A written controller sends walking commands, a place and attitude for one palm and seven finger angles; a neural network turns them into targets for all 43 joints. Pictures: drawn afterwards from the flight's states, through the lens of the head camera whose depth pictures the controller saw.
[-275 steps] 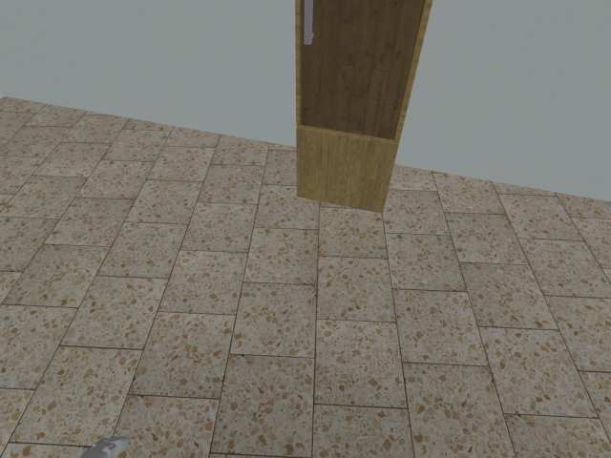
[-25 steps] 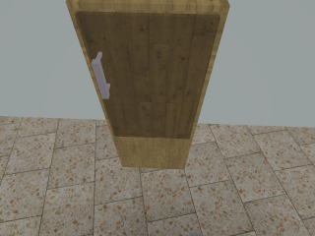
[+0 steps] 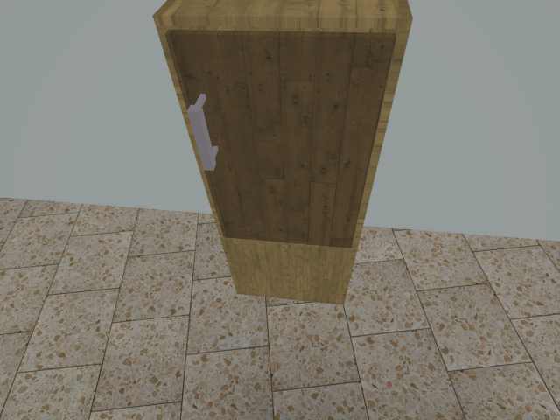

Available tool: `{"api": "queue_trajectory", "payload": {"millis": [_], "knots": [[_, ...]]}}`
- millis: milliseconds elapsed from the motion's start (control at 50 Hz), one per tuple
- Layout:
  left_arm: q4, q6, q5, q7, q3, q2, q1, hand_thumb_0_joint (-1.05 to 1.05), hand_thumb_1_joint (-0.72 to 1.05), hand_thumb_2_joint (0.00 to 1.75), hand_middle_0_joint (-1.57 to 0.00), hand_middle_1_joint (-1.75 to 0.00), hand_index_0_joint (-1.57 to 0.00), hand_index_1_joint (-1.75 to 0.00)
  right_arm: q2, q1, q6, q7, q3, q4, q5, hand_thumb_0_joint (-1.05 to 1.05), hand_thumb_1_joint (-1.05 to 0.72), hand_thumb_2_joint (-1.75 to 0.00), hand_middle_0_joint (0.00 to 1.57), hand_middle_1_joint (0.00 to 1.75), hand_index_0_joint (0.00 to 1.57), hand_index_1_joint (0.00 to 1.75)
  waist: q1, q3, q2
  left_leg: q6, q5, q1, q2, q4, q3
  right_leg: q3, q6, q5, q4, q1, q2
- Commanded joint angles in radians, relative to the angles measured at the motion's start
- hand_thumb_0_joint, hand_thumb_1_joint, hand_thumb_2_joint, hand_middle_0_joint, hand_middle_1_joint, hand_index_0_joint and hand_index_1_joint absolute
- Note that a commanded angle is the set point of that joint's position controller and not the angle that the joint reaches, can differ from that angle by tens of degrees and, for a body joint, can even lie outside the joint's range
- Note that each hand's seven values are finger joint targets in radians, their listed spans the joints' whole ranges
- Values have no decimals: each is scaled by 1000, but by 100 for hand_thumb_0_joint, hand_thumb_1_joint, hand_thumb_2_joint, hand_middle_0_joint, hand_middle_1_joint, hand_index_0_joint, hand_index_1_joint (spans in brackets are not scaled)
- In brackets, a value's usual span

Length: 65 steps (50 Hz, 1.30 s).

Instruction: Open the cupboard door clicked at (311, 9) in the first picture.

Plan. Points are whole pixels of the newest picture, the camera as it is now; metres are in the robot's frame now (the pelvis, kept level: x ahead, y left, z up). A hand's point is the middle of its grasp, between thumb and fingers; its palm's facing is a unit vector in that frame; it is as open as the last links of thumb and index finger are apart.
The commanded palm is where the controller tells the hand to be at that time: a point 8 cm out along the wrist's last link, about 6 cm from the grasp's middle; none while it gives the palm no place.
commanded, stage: come to a stop and stand still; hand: left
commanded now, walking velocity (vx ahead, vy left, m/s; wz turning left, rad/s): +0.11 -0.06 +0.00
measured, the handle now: (205, 133) +0.61 +0.22 +0.06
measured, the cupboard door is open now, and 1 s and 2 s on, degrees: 0 0 0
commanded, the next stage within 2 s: look again from close up in 0.92 s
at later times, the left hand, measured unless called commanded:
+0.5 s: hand out of the picture +0.07 +0.19 -0.18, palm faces +0.00 -0.98 -0.22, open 7.3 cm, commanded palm none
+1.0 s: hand out of the picture +0.05 +0.18 -0.18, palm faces +0.05 -0.98 -0.20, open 7.3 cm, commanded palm none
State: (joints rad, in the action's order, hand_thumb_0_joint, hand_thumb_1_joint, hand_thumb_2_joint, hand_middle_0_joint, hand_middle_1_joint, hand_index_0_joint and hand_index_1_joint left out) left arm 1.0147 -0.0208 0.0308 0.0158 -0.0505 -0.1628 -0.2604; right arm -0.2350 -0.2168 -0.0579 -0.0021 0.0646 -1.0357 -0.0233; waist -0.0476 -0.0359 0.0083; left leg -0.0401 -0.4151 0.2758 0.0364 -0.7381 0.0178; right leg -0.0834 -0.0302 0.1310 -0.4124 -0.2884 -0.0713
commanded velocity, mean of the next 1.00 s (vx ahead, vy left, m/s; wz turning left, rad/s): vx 0.01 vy -0.05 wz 0.00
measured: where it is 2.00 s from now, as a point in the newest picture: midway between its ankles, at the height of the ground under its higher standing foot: outside the picture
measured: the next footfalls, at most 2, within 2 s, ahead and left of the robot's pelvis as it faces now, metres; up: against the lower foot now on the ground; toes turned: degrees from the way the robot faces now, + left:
left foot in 0.10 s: +0.05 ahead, +0.14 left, +0.00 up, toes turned +4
right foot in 0.44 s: +0.07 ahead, -0.10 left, +0.00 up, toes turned +2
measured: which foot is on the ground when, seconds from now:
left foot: up 0.00-0.08, down 0.10-1.00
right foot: down 0.00-0.10, up 0.12-0.42, down 0.44-1.00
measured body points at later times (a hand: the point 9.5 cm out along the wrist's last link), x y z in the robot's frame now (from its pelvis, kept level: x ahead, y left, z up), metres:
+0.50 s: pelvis +0.03 +0.01 -0.01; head +0.07 -0.01 +0.44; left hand +0.07 +0.24 -0.16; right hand -0.03 -0.19 -0.18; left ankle -0.04 +0.15 -0.74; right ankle +0.03 -0.09 -0.75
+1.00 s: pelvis +0.05 +0.00 +0.00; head +0.07 +0.00 +0.45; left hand +0.05 +0.23 -0.16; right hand +0.06 -0.22 -0.17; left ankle -0.01 +0.14 -0.75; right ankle +0.03 -0.09 -0.75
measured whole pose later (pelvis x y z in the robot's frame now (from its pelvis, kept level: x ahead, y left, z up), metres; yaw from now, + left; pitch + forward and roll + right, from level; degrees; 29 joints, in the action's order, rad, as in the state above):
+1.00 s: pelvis +0.05 +0.00 +0.00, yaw +1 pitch -1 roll +0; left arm 1.15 0.00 0.00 0.03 -0.01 -0.15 -0.26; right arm -0.15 -0.24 0.01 0.05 0.01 -1.16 -0.02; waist 0.00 -0.03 0.01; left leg -0.04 -0.30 0.07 0.07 -0.39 0.07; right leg -0.10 -0.03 0.26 -0.41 -0.13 0.01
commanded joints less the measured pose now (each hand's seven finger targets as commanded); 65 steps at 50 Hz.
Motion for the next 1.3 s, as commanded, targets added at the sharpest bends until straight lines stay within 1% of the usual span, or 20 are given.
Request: {"api": "queue_trajectory", "payload": {"millis": [0, 40, 60, 80, 100, 180, 280, 340, 380, 420, 440, 480, 580, 680, 980, 1000, 1020, 1060, 1120, 1280], "knots": [[-33, 12, 0, 14, -45, -210, 22, 0, 90, 90, -20, -30, -20, -30, 1, -170, 37, 2, -8, 5, 9, 0, -90, -90, 20, 30, 20, 30, 57, 64, -198, 27, 79, -159, -43, 267, 64, 235, -56, 327, 228, -13, -161], [-19, 4, -15, 8, -26, -151, 25, 0, 90, 90, -20, -30, -20, -30, -23, -240, 55, 16, -12, -25, 6, 0, -90, -90, 20, 30, 20, 30, 88, 64, -48, 42, 88, -293, 12, 444, -1, 147, 9, 384, 88, -137, -72], [-22, 4, -23, 1, -11, -89, 2, 0, 90, 90, -20, -30, -20, -30, -85, -226, 64, 21, -1, -15, -6, 0, -90, -90, 20, 30, 20, 30, 84, 20, 175, 94, -139, -225, 187, 577, -254, 60, 38, 349, -109, -215, 18], [-31, 3, -16, 0, -4, -69, 20, 0, 90, 90, -20, -30, -20, -30, -132, -159, 58, 28, 2, 20, -2, 0, -90, -90, 20, 30, 20, 30, 73, -67, 255, 139, -294, -70, 307, 682, -378, 18, 41, 322, -239, -229, 43], [-29, 5, -12, -6, -7, -71, 22, 0, 90, 90, -20, -30, -20, -30, -136, -101, 59, 35, -6, 42, -10, 0, -90, -90, 20, 30, 20, 30, 54, -123, 194, 177, -314, 53, 325, 713, -391, 65, 37, 288, -331, -204, 26], [44, 6, -2, -23, -12, -78, -52, 0, 90, 90, -20, -30, -20, -30, -54, -72, 82, 47, -30, 14, 3, 0, -90, -90, 20, 30, 20, 30, 25, -108, 130, 133, 29, -54, 190, 632, -178, 91, 53, 154, -495, -230, 31], [23, 11, -14, -17, 1, -70, 20, 0, 90, 90, -20, -30, -20, -30, -42, -187, 91, 64, -28, -42, -1, 0, -90, -90, 20, 30, 20, 30, 73, -60, 122, 174, 700, -236, 225, 476, -124, 66, 71, 224, -363, -214, 17], [21, 17, -24, -9, 4, -48, 23, 0, 90, 90, -20, -30, -20, -30, -50, -189, 83, 66, -19, -62, -4, 0, -90, -90, 20, 30, 20, 30, 75, -18, 167, 168, 842, -246, 216, 387, -110, 34, 54, 234, -170, -83, 33], [50, 29, -24, -7, 2, -61, -43, 0, 90, 90, -20, -30, -20, -30, -48, -186, 83, 63, -14, -74, 6, 0, -90, -90, 20, 30, 20, 30, 43, 32, 118, 120, 750, -204, 173, 311, -94, 23, 48, 14, 26, 73, 36], [88, 46, -20, 9, -7, -123, -120, 0, 90, 90, -20, -30, -20, -30, 22, -205, 89, 54, -23, -66, 23, 0, -90, -90, 20, 30, 20, 30, 35, 132, -65, 40, 370, 4, 82, 224, -3, 184, -6, -415, 2, 360, -127], [102, 48, -23, 14, -5, -149, -120, 0, 90, 90, -20, -30, -20, -30, 52, -192, 85, 49, -31, -65, 25, 0, -90, -90, 20, 30, 20, 30, 36, 118, -133, 19, 107, 55, 33, 226, 30, 226, -58, -518, 0, 366, -218], [98, 47, -22, 21, -2, -126, -87, 0, 90, 90, -20, -30, -20, -30, 64, -176, 63, 53, -30, -74, 18, 0, -90, -90, 20, 30, 20, 30, 40, 86, -224, 17, -33, 9, 42, 146, 23, 218, -102, -453, 57, 270, -199], [81, 38, -29, 24, 14, -80, 9, 0, 90, 90, -20, -30, -20, -30, 74, -214, 62, 48, -36, -125, 15, 0, -90, -90, 20, 30, 20, 30, 74, 25, -73, 26, 272, -112, 74, 315, 3, 114, -63, -285, 28, 135, -113], [85, 31, -27, 21, 19, -71, -3, 0, 90, 90, -20, -30, -20, -30, 45, -149, 72, 49, -42, -126, 11, 0, -90, -90, 20, 30, 20, 30, 44, -54, 53, 36, 419, -103, 108, 373, -2, 79, -2, -169, 45, 131, -42], [108, 41, -24, 25, 32, -86, -57, 0, 90, 90, -20, -30, -20, -30, 9, -115, 72, 52, -45, -110, 14, 0, -90, -90, 20, 30, 20, 30, 50, -4, -21, 37, 426, -192, 106, 396, 19, 87, 0, -263, 67, 162, -53], [144, 68, -10, 68, 29, -114, -159, 0, 90, 90, -20, -30, -20, -30, -41, -13, 84, 35, -37, -33, 20, 0, -90, -90, 20, 30, 20, 30, 7, -69, -59, 17, 359, -29, 80, 134, 78, 173, 55, -720, 25, 140, -115], [97, 80, -10, 62, 16, -159, -158, 0, 90, 90, -20, -30, -20, -30, 29, -55, 74, 30, -46, 14, 20, 0, -90, -90, 20, 30, 20, 30, 46, 16, -87, 40, 29, 20, 40, 116, 19, 219, 3, -777, 8, 225, -176], [79, 79, -11, 47, 32, -133, -90, 0, 90, 90, -20, -30, -20, -30, 43, -115, 76, 28, -45, -3, 22, 0, -90, -90, 20, 30, 20, 30, 86, 68, -13, 37, 73, -63, 46, 227, 33, 148, -62, -468, 15, 168, -142], [55, 64, -22, 38, 36, -73, -79, 0, 90, 90, -20, -30, -20, -30, -7, -164, 90, 27, -49, -6, 4, 0, -90, -90, 20, 30, 20, 30, 69, 81, 52, 70, 323, -83, 107, 301, -30, 87, -20, -34, -51, 118, -27], [65, 41, -14, 19, 47, -60, -79, 0, 90, 90, -20, -30, -20, -30, -7, -138, 92, 31, -60, 9, 7, 0, -90, -90, 20, 30, 20, 30, 44, -103, 2, 90, 141, 18, 86, 422, -62, 91, -5, 126, -29, 48, -9]]}}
